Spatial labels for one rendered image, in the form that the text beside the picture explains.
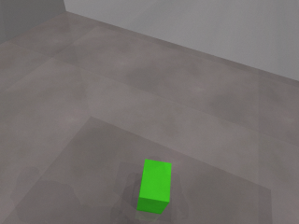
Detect carton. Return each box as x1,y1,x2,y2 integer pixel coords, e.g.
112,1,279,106
136,159,172,214

